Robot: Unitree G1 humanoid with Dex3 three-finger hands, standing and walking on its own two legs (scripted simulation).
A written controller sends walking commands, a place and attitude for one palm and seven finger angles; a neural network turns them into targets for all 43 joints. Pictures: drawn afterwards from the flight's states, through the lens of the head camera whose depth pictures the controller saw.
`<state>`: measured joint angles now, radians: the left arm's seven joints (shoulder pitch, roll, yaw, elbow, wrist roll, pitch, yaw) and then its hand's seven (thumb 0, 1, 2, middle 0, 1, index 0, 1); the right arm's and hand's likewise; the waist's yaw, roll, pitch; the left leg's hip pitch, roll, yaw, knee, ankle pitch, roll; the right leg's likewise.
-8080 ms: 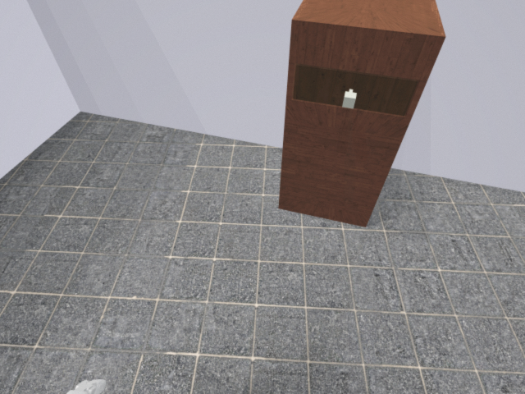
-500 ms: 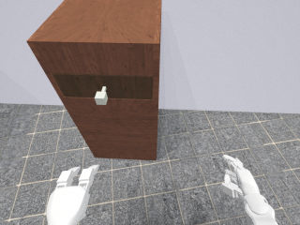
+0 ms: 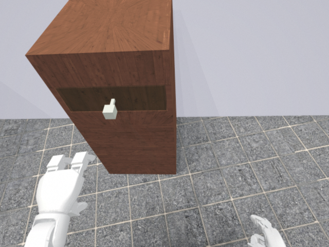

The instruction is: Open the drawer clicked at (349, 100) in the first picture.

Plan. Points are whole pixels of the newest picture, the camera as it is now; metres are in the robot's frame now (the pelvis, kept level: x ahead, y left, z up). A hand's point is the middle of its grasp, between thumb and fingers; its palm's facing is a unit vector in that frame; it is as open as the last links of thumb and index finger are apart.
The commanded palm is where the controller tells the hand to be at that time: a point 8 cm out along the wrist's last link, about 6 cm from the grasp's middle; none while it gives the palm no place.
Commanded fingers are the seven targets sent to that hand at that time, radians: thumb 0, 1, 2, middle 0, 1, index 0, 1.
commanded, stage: raise the hand with hooked fingers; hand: left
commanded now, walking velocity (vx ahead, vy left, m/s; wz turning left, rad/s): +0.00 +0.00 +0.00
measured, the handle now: (111, 107) +0.55 +0.26 -0.05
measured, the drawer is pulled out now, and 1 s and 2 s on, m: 0.00 0.00 0.00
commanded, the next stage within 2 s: move the hooked fingers above the handle in 0.96 s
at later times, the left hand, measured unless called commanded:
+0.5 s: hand (60, 153) +0.29 +0.27 +0.09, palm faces +0.06 -0.07 -1.00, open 13.7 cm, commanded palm +0.27 +0.27 +0.15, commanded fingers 0.00 -0.50 0.30 -0.30 -1.20 -0.30 -1.20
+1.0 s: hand (64, 146) +0.30 +0.26 +0.10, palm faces +0.06 -0.07 -1.00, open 13.8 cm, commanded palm +0.27 +0.26 +0.15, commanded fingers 0.00 -0.50 0.30 -0.30 -1.20 -0.30 -1.20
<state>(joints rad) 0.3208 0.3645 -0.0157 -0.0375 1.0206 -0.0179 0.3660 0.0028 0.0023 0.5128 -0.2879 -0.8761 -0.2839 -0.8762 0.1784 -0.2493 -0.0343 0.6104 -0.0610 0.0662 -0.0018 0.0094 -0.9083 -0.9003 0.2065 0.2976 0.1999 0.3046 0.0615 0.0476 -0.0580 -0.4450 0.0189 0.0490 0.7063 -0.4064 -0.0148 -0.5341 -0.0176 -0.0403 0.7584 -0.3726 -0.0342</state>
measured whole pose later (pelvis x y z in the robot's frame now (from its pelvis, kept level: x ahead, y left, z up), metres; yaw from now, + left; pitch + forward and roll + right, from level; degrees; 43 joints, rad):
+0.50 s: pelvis -0.01 +0.03 +0.02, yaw +1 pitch +2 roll +0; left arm -0.06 0.41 -0.10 0.10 0.99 0.09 0.14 0.00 -0.46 0.31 -0.32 -1.18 -0.32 -1.18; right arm 0.10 -0.21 0.02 0.60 -0.01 0.08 -0.02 0.01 -0.91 -0.90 0.21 0.30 0.20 0.30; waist 0.10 0.06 -0.02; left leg -0.24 -0.01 0.04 0.53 -0.32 0.02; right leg -0.31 -0.04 -0.05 0.56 -0.28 0.00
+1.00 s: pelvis +0.00 +0.02 +0.02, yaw +0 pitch +3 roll +1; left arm -0.08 0.43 -0.06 0.11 0.97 0.02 0.15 0.00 -0.49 0.30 -0.32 -1.20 -0.32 -1.20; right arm 0.16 -0.26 -0.03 0.65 0.00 0.08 -0.01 0.01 -0.91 -0.90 0.20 0.30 0.20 0.30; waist 0.09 0.07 -0.01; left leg -0.24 -0.01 0.04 0.47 -0.29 0.01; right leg -0.31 -0.03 -0.04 0.51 -0.25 0.00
